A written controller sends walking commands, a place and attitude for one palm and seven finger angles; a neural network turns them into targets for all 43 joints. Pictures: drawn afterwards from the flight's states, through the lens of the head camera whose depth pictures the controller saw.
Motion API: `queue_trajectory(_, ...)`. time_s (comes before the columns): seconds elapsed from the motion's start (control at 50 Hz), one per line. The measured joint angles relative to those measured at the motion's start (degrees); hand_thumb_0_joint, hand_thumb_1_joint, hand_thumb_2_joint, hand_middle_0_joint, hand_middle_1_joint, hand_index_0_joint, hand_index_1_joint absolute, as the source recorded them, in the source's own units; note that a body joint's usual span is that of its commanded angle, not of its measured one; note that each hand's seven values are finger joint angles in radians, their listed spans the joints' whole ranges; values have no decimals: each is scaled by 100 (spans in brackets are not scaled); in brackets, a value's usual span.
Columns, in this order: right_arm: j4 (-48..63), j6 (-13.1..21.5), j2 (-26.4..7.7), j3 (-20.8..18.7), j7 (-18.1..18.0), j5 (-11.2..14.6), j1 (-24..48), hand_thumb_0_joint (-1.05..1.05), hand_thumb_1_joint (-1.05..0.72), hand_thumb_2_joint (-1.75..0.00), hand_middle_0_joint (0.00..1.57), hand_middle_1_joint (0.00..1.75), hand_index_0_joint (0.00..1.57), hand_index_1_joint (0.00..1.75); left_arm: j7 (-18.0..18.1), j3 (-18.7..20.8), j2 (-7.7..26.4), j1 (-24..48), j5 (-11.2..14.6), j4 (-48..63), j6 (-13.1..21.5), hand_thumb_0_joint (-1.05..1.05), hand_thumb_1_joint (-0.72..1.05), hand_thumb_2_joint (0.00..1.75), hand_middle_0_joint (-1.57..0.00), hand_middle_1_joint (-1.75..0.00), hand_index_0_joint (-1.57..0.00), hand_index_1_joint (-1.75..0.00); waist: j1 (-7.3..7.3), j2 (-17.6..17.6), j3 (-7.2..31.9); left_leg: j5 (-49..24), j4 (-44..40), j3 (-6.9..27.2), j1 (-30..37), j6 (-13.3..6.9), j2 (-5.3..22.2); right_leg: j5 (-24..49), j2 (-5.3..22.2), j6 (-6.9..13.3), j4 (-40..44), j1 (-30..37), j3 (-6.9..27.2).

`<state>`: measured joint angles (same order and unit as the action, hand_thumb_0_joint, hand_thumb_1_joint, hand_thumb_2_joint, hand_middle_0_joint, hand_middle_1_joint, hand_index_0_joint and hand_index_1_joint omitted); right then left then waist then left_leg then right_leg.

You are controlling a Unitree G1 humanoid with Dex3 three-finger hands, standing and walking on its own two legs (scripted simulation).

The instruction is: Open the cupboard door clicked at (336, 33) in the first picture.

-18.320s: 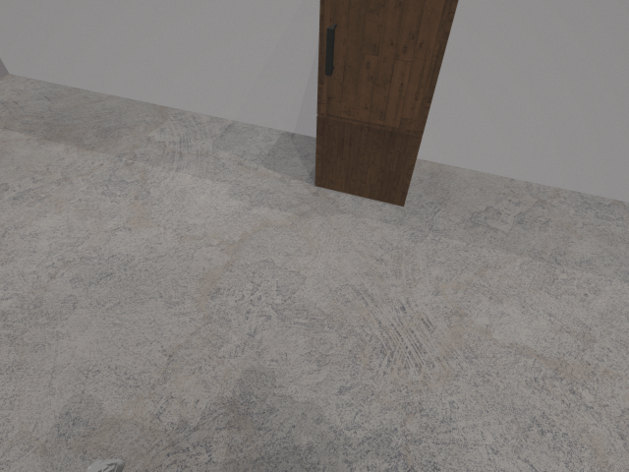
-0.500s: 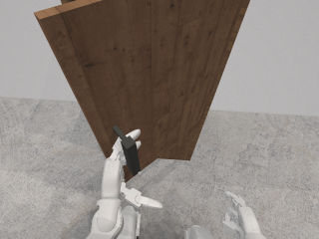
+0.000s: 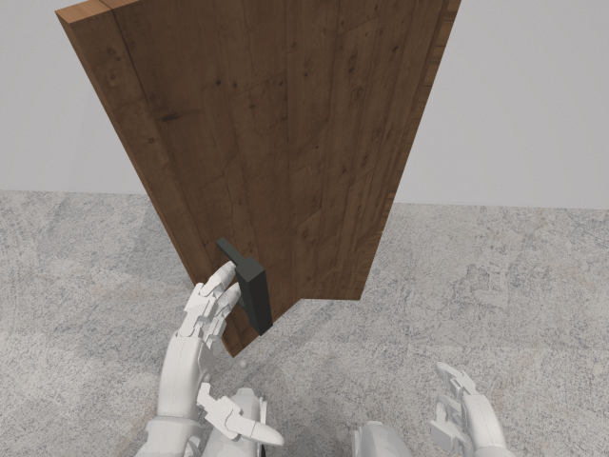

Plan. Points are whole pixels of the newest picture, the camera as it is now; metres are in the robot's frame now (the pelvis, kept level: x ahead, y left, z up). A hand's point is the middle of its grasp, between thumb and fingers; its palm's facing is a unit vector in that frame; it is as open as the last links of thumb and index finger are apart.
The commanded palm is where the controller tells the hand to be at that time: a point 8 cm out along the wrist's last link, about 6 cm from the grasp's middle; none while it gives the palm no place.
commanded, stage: slide the hand sideways off the handle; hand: left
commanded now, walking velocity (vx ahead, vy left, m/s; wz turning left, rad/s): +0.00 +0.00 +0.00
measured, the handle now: (245, 289) +0.31 +0.09 +0.05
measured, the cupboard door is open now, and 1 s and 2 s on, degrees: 45 45 45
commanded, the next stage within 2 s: draw the hand back to the body in 0.58 s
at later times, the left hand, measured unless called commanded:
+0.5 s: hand (194, 397) +0.19 +0.13 +0.04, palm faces +0.02 -1.00 -0.02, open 16.2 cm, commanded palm +0.16 +0.19 +0.04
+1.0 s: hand (133, 390) +0.18 +0.17 +0.10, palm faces +0.01 -1.00 -0.05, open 16.3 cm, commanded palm +0.15 +0.23 +0.12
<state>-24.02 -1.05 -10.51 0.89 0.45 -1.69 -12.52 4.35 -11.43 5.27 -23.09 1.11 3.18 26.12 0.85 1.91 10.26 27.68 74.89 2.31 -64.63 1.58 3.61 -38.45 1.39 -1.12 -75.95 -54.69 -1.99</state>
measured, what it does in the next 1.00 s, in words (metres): stands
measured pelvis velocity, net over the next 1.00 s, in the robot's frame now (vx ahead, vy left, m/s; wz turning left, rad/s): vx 0.00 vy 0.01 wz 0.01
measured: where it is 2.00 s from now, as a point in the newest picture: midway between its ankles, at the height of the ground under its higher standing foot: outside the picture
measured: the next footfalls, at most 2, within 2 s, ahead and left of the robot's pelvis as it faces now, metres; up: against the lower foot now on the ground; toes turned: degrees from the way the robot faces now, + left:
none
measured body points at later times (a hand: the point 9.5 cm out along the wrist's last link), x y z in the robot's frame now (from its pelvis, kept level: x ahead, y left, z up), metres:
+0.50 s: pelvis +0.00 -0.01 -0.01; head +0.07 -0.01 +0.43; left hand +0.18 +0.19 +0.05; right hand +0.20 -0.24 -0.09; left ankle +0.08 +0.13 -0.61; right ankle -0.01 -0.13 -0.61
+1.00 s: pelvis +0.00 +0.01 +0.02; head +0.04 +0.01 +0.47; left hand +0.18 +0.23 +0.11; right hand +0.19 -0.21 -0.05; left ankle +0.08 +0.14 -0.61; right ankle -0.01 -0.13 -0.61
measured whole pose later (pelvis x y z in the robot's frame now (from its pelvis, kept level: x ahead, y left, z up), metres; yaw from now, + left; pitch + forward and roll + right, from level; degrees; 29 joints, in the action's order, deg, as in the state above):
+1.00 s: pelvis +0.00 +0.01 +0.02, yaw +1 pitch +13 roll -4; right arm -24.4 2.0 -10.0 1.2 -4.6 1.5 -14.4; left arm -8.9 4.1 13.0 -34.9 13.4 18.4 17.3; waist -0.3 3.3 10.1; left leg 26.2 70.8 4.1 -58.1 1.3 3.9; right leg -35.7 0.5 -1.4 -69.2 -46.8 -3.8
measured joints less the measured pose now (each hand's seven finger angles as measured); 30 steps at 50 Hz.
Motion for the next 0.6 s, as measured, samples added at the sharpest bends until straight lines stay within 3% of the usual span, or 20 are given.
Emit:
queue_trajectory(0.24, 39, 140, -44, -83, -128, 43, 113, 1, -91, -90, 20, 30, 20, 30, -532, 367, 185, -477, 308, 420, 35, -1, -50, 30, -18, -31, -18, -32, -104, 21, 50, 80, 214, 101, -191, 64, 22, -119, -40, 67, -226, -163, -77)
queue_trajectory(0.6, -164, 309, -70, -221, -365, 142, 130, 1, -91, -90, 20, 30, 20, 30, -1391, 1239, 468, -1042, 1028, 645, 71, -1, -50, 30, -16, -30, -16, -31, -207, 41, 130, 157, 459, 231, -391, 104, 65, -200, -112, 115, -425, -309, -172)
